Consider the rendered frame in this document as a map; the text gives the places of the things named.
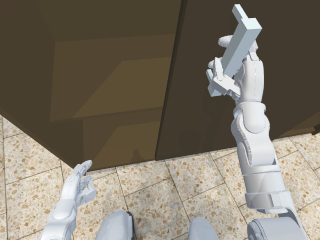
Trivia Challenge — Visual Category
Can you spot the robot right forearm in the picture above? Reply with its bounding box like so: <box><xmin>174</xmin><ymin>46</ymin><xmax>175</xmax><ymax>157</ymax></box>
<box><xmin>231</xmin><ymin>101</ymin><xmax>308</xmax><ymax>240</ymax></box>

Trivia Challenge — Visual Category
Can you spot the handle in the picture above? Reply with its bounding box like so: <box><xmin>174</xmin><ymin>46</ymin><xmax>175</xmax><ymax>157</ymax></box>
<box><xmin>206</xmin><ymin>4</ymin><xmax>262</xmax><ymax>97</ymax></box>

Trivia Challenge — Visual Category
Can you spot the left robot thigh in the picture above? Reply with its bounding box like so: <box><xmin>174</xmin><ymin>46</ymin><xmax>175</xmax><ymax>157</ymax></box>
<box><xmin>94</xmin><ymin>212</ymin><xmax>133</xmax><ymax>240</ymax></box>

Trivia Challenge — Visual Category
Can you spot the robot right upper arm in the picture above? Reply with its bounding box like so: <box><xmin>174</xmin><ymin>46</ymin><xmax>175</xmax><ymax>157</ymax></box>
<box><xmin>247</xmin><ymin>216</ymin><xmax>306</xmax><ymax>240</ymax></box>

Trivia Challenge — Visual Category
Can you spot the robot thigh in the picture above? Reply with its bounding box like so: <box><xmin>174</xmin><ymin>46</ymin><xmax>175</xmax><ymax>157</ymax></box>
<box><xmin>94</xmin><ymin>212</ymin><xmax>133</xmax><ymax>240</ymax></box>
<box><xmin>187</xmin><ymin>218</ymin><xmax>219</xmax><ymax>240</ymax></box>

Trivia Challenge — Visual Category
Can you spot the left robot hand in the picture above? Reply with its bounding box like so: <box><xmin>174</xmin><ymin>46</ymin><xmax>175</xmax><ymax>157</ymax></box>
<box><xmin>59</xmin><ymin>160</ymin><xmax>97</xmax><ymax>207</ymax></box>

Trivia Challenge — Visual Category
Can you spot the robot left forearm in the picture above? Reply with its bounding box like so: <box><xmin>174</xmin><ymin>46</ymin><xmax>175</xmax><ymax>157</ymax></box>
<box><xmin>37</xmin><ymin>199</ymin><xmax>78</xmax><ymax>240</ymax></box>

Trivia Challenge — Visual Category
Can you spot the right robot thigh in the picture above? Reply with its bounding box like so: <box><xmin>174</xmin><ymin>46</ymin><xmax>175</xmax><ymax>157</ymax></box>
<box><xmin>187</xmin><ymin>218</ymin><xmax>219</xmax><ymax>240</ymax></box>

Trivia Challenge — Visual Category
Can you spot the right robot hand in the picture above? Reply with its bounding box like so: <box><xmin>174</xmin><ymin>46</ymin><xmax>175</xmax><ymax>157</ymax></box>
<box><xmin>208</xmin><ymin>35</ymin><xmax>264</xmax><ymax>106</ymax></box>

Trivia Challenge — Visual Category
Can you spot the wardrobe door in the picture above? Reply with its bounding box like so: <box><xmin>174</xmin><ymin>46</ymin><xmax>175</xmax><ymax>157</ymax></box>
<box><xmin>154</xmin><ymin>0</ymin><xmax>320</xmax><ymax>161</ymax></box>
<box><xmin>289</xmin><ymin>111</ymin><xmax>320</xmax><ymax>131</ymax></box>

